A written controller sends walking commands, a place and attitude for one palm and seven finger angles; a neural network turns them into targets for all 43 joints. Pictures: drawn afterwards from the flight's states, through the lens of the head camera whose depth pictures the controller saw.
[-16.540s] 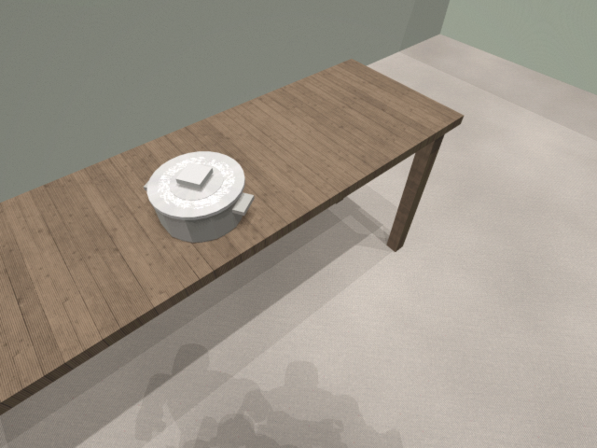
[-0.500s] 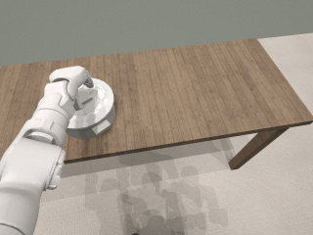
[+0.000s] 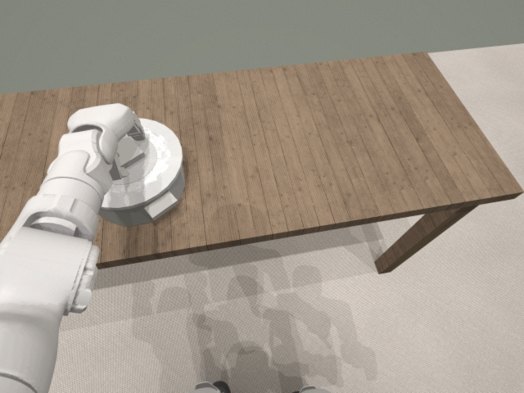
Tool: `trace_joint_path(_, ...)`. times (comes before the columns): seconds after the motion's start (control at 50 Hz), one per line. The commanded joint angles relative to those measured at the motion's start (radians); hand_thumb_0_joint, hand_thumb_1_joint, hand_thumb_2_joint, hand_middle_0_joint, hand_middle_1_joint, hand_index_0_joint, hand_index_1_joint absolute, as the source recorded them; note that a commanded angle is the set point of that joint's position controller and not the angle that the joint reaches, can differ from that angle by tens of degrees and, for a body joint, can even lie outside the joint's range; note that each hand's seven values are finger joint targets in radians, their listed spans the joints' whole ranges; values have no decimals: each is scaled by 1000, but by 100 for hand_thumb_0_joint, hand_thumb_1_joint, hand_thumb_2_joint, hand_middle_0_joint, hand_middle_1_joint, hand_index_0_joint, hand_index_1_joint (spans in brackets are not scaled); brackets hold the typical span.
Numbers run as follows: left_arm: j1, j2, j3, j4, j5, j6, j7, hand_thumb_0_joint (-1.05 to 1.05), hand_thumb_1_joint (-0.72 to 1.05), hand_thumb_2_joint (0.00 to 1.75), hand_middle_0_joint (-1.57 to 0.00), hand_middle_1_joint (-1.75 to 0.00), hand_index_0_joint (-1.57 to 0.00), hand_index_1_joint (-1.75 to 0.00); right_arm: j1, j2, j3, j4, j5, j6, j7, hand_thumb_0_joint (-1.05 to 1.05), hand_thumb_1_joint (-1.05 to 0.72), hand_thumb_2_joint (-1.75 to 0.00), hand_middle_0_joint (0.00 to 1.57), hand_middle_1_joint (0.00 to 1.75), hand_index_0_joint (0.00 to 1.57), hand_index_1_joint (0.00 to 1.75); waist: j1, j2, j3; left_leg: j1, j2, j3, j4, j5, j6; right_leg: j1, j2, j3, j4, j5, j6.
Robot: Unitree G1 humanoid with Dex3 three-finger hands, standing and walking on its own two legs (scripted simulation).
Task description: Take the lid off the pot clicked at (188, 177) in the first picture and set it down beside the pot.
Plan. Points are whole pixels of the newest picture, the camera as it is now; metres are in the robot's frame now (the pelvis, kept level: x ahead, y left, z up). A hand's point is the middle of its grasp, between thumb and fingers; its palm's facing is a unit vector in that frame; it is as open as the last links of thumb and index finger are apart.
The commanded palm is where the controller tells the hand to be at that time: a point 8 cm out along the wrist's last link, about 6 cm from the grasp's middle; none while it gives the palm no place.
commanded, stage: lower the open fingers around the knob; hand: left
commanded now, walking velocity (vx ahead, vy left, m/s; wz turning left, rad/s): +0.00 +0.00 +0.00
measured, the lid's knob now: (122, 153) +0.52 +0.20 +0.00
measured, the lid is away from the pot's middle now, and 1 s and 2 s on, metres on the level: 0.00 0.01 0.01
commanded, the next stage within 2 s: close the fingers and squeeze the knob in 0.08 s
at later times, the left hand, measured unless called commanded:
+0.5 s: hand (117, 161) +0.49 +0.20 +0.03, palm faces -0.42 -0.08 -0.90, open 9.7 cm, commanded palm +0.51 +0.19 +0.08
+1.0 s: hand (120, 157) +0.49 +0.19 +0.03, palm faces -0.43 -0.09 -0.90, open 8.5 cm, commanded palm +0.51 +0.19 +0.08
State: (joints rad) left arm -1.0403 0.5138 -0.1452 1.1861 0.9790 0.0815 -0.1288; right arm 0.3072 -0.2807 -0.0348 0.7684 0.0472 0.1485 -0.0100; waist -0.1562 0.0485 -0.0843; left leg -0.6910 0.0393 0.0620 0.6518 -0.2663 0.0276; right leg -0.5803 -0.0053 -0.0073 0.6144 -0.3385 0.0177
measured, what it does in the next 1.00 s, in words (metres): stands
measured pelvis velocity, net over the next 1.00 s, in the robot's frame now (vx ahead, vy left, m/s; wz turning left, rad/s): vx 0.00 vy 0.00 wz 0.00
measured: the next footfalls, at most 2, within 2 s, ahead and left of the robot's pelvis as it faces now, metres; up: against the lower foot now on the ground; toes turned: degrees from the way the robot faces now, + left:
none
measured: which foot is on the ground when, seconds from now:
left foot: down 0.00-1.00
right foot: down 0.00-1.00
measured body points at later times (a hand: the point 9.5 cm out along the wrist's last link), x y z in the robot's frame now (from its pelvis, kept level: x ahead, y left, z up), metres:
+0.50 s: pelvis -0.01 +0.00 +0.00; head +0.10 +0.00 +0.44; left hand +0.50 +0.20 +0.08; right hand -0.01 -0.27 -0.13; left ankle +0.02 +0.10 -0.72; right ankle -0.04 -0.14 -0.72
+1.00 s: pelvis +0.00 +0.00 +0.00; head +0.10 +0.00 +0.44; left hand +0.51 +0.20 +0.08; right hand -0.01 -0.28 -0.13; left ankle +0.02 +0.10 -0.72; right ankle -0.04 -0.14 -0.72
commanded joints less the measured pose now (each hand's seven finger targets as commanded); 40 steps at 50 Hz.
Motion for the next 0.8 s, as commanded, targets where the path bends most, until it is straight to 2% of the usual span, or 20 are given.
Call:
trace_joint_path(0.0,-462,223,43,-126,-6,13,20,0,-23,126,-81,-8,-81,-8,125,-171,-46,-46,3,-6,-12,0,-90,-90,20,30,20,30,-24,5,-441,457,-37,-37,23,377,37,-7,59,-39,-51,376,-44)
trace_joint_path(0.04,-469,241,67,-164,-3,1,16,0,-23,126,-81,-8,-81,-8,125,-167,-51,-55,0,-8,-14,0,-90,-90,20,30,20,30,-14,9,-496,487,-39,-39,29,424,39,13,59,-33,-49,415,-47)
trace_joint_path(0.06,-463,207,36,-162,-5,2,11,0,-23,126,-81,-8,-81,-8,125,-165,-50,-51,-2,-7,-12,0,-90,-90,20,30,20,30,-23,20,-490,494,-39,-36,36,424,40,3,60,-35,-47,418,-45)
trace_joint_path(0.1,-444,208,37,-137,-3,0,10,0,-23,126,-81,-8,-81,-8,125,-165,-48,-52,0,-6,-12,0,-90,-90,20,30,20,30,-22,11,-446,468,-37,-36,31,389,38,-17,62,-42,-49,378,-45)
trace_joint_path(0.16,-464,264,78,-163,-3,-9,17,0,-23,126,-81,-8,-81,-8,123,-168,-47,-58,-1,-2,-16,0,-90,-90,20,30,20,30,-15,14,-466,471,-37,-39,29,382,39,-6,59,-38,-47,375,-46)
trace_joint_path(0.18,-470,227,49,-186,-1,-11,18,0,-3,83,-41,-88,-41,-88,124,-164,-48,-63,0,-3,-14,0,-90,-90,20,30,20,30,-15,30,-478,490,-38,-45,21,388,36,-15,62,-41,-49,364,-48)
trace_joint_path(0.2,-465,205,36,-195,2,-10,20,0,-2,83,-42,-90,-42,-90,122,-160,-50,-60,-1,-3,-13,0,-90,-90,20,30,20,30,-12,53,-480,509,-33,-44,25,399,34,-26,62,-44,-49,356,-51)
trace_joint_path(0.24,-446,174,27,-166,2,-11,25,0,-1,84,-42,-92,-42,-92,124,-158,-53,-58,-1,-4,-11,0,-90,-90,20,30,20,30,-18,26,-457,515,-28,-54,24,424,34,-56,67,-49,-53,346,-52)
trace_joint_path(0.28,-506,230,58,-201,-2,-9,35,0,1,85,-43,-95,-43,-95,129,-167,-55,-48,-3,0,-14,0,-90,-90,20,30,20,30,-23,15,-471,504,-27,-53,18,373,36,-35,63,-45,-56,329,-47)
trace_joint_path(0.32,-494,201,35,-184,2,-3,44,0,2,85,-44,-97,-44,-97,124,-163,-51,-49,0,-4,-16,0,-90,-90,20,30,20,30,-25,19,-455,498,-30,-54,10,346,36,-47,64,-48,-61,302,-49)
trace_joint_path(0.4,-523,207,31,-154,4,13,53,0,6,86,-46,-100,-46,-100,119,-165,-45,-42,3,-7,-18,0,-90,-90,20,30,20,30,-29,39,-431,480,-28,-55,5,303,34,-65,61,-49,-59,256,-50)
trace_joint_path(0.46,-545,186,20,-190,2,13,48,0,8,86,-47,-103,-47,-103,122,-162,-49,-41,1,-13,-18,0,-90,-90,20,30,20,30,-27,60,-476,525,-25,-60,15,354,33,-59,62,-50,-52,292,-52)
trace_joint_path(0.54,-531,206,41,-187,0,13,44,0,12,86,-50,-106,-50,-106,122,-162,-49,-47,0,-15,-20,0,-90,-90,20,30,20,30,-25,28,-501,509,-29,-56,18,374,35,-30,62,-44,-51,331,-49)
trace_joint_path(0.56,-514,174,13,-154,0,18,40,0,13,86,-50,-106,-50,-106,124,-162,-47,-41,-1,-13,-19,0,-90,-90,20,30,20,30,-35,31,-472,501,-31,-52,23,359,35,-50,64,-47,-51,318,-48)
trace_joint_path(0.62,-506,210,46,-172,0,16,41,0,16,85,-52,-108,-52,-108,134,-166,-51,-42,-2,-14,-18,0,-90,-90,20,30,20,30,-26,25,-494,506,-31,-53,23,371,35,-28,65,-45,-52,336,-48)
trace_joint_path(0.64,-505,177,21,-162,0,13,34,0,17,84,-53,-108,-53,-108,128,-163,-48,-44,-1,-14,-19,0,-90,-90,20,30,20,30,-29,20,-489,507,-31,-56,25,401,35,-37,66,-45,-48,354,-50)
trace_joint_path(0.7,-525,183,20,-179,-3,14,35,0,20,83,-55,-109,-55,-109,128,-164,-50,-35,-3,-11,-13,0,-90,-90,20,30,20,30,-29,46,-473,501,-30,-51,29,373,36,-41,63,-44,-50,340,-49)
trace_joint_path(0.74,-507,206,45,-179,-3,7,32,0,22,82,-57,-110,-57,-110,128,-164,-50,-43,-3,-11,-18,0,-90,-90,20,30,20,30,-25,9,-496,496,-33,-52,31,400,38,-16,64,-40,-48,374,-49)
trace_joint_path(0.76,-489,173,16,-152,-5,10,29,0,24,81,-58,-110,-58,-110,130,-162,-48,-38,-3,-10,-17,0,-90,-90,20,30,20,30,-35,20,-474,486,-36,-44,37,390,39,-27,64,-41,-47,374,-47)
trace_joint_path(0.78,-510,197,30,-163,-3,9,30,0,25,81,-59,-111,-59,-111,136,-166,-48,-34,-2,-9,-17,0,-90,-90,20,30,20,30,-35,9,-463,475,-34,-44,34,379,39,-26,64,-41,-49,376,-45)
